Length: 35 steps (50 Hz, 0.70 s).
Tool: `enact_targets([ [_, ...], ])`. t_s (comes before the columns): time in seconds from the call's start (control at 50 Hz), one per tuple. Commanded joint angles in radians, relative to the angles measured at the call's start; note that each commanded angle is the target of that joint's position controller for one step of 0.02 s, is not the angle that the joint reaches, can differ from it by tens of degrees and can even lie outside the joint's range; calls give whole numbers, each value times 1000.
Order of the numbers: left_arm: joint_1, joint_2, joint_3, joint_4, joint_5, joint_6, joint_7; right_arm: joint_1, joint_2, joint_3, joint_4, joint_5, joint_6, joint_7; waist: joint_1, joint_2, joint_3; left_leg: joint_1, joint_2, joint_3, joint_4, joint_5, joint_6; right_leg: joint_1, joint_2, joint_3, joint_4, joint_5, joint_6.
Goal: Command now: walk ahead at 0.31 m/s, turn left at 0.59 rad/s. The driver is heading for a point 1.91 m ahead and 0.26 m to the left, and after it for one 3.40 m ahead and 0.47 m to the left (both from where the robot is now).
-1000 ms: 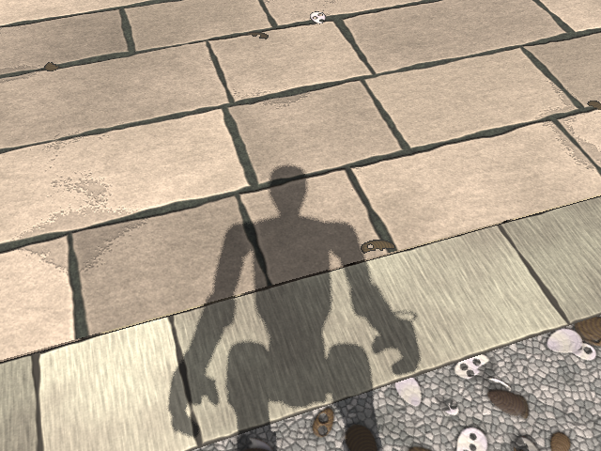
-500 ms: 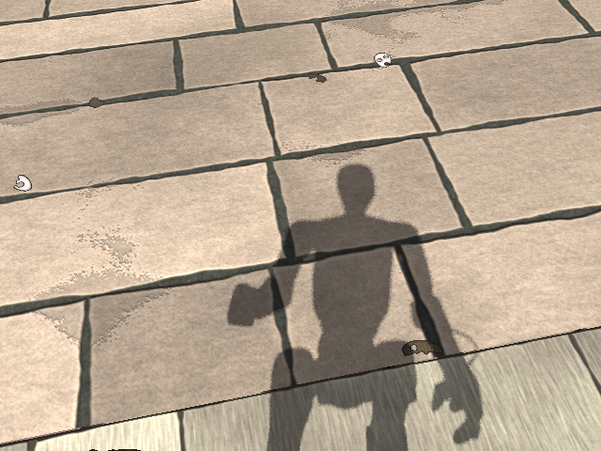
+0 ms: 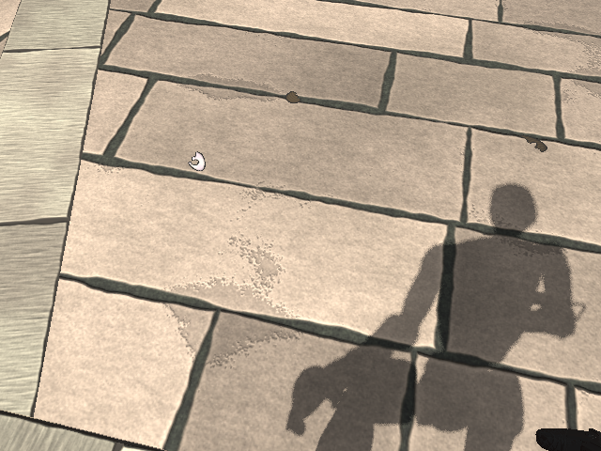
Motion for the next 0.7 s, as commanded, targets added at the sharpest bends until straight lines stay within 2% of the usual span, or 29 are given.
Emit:
enact_targets([
  [0.02, -69, 136, 9, -150, -35, -67, -14, 292, -236, -63, -29, -21, -13, -9, -146, 65, -432, 867, 357, -643, -239, 622, 305, -641, 83, 246, 581, -70, -19],
  [0.04, -95, 123, 4, -156, -29, -68, -7, 236, -191, -54, -28, 0, -18, -10, -116, 17, -310, 727, 299, -498, -236, 604, 251, -654, 44, 234, 496, 19, -33],
  [0.06, -93, 126, 9, -139, -6, -59, 6, 167, -159, -45, -41, 11, -17, -15, -78, -28, -231, 577, 254, -418, -255, 569, 208, -612, 8, 233, 422, 81, -29],
  [0.08, -81, 143, 18, -142, 4, -42, 12, 123, -140, -37, -55, 4, -13, -20, -43, -13, -200, 453, 229, -379, -284, 578, 195, -540, -7, 239, 378, 113, -28],
  [0.1, -68, 146, 23, -148, 5, -24, 13, 103, -143, -36, -64, -9, -10, -22, -18, -6, -189, 372, 216, -361, -304, 596, 189, -485, -4, 239, 348, 129, -27],
  [0.14, -55, 110, 17, -162, 12, -3, 17, 108, -167, -43, -65, -15, -12, -29, 0, 6, -195, 308, 194, -321, -310, 680, 190, -453, 19, 226, 266, 166, -13],
  [0.18, -84, 93, 11, -179, 19, 6, 22, 124, -182, -48, -63, -8, -6, -42, -5, 21, -205, 300, 174, -304, -304, 682, 178, -466, 42, 225, 172, 228, 1],
  [0.24, -153, 86, 5, -206, 17, 16, 19, 134, -181, -46, -66, 7, 18, -63, -27, 54, -214, 314, 144, -312, -285, 556, 135, -474, 67, 237, 32, 340, 14],
  [0.32, -248, 90, 2, -243, 7, 21, 8, 152, -185, -45, -71, 4, 44, -78, -62, 87, -189, 333, 138, -388, -263, 366, 103, -463, 100, 261, -117, 375, 17],
  [0.38, -271, 102, 6, -261, 4, 13, 1, 154, -181, -43, -80, 2, 57, -79, -70, 113, -171, 361, 140, -465, -216, 331, 101, -435, 130, 273, -198, 306, 7],
  [0.42, -250, 111, 11, -265, 2, 3, -5, 136, -177, -40, -95, 7, 62, -79, -56, 134, -170, 382, 131, -518, -180, 337, 86, -377, 143, 274, -291, 286, -11],
  [0.44, -221, 114, 15, -262, 1, -4, -8, 111, -173, -37, -106, 11, 63, -81, -32, 141, -169, 380, 109, -529, -153, 325, 66, -313, 144, 265, -391, 342, -27],
  [0.46, -182, 123, 21, -254, 3, -11, -9, 90, -164, -33, -120, 14, 65, -83, -5, 132, -173, 342, 74, -517, -113, 273, 32, -202, 118, 261, -509, 490, -47],
  [0.48, -142, 182, 35, -257, 19, -11, -4, 119, -116, -18, -136, 0, 63, -83, -20, 32, -230, 243, 14, -456, 18, 67, -17, -28, -51, 376, -504, 695, -109],
  [0.5, -158, 241, 46, -264, 41, 5, 3, 227, -79, -11, -138, -3, 58, -82, -95, -248, -231, 15, -152, -278, 222, -468, -86, 121, -264, 605, -483, 1064, -279],
  [0.52, -97, 194, 41, -254, 36, 11, 1, 236, -170, -31, -137, -9, 48, -76, -61, -301, -263, -92, -116, -228, 452, -589, -139, 135, -371, 749, -498, 1098, -393],
  [0.54, -114, 145, 28, -271, 25, 12, 3, 225, -224, -51, -118, 0, 52, -72, -51, -198, -238, -112, -73, -230, 570, -515, -165, 111, -319, 640, -483, 1038, -376],
  [0.56, -143, 114, 20, -275, 21, 18, 4, 205, -216, -53, -100, 6, 65, -75, -53, -139, -205, -114, -57, -213, 607, -446, -183, 73, -237, 526, -474, 964, -323],
  [0.58, -164, 104, 15, -281, 13, 25, 5, 191, -194, -49, -98, 5, 78, -78, -54, -122, -180, -114, -49, -210, 615, -402, -195, 36, -193, 467, -484, 891, -295],
  [0.6, -179, 112, 13, -280, 10, 32, 7, 180, -163, -40, -104, 7, 87, -76, -60, -126, -162, -88, -45, -196, 602, -367, -201, -7, -168, 428, -501, 857, -289],
  [0.64, -187, 128, 17, -276, 17, 44, 7, 164, -108, -22, -116, 10, 89, -71, -61, -163, -152, -26, -47, -137, 487, -328, -204, -49, -116, 344, -532, 818, -283],
  [0.7, -183, 145, 22, -270, 11, 53, 7, 127, -77, -2, -131, -1, 82, -67, -39, -209, -188, 85, -19, -97, 261, -315, -199, -40, -121, 307, -529, 809, -294],
])
Keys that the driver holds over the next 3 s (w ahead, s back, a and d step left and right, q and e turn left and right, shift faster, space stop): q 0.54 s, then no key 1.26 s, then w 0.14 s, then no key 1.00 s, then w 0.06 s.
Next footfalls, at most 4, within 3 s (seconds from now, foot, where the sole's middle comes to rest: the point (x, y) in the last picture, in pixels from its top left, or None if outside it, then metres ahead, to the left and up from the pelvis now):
0.48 right None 0.29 -0.09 -0.75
0.84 left None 0.14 0.13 -0.75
2.36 left None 0.25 0.16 -0.75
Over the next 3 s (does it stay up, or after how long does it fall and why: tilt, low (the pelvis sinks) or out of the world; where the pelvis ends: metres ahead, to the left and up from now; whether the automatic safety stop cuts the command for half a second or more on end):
stays up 0.27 0.02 0.02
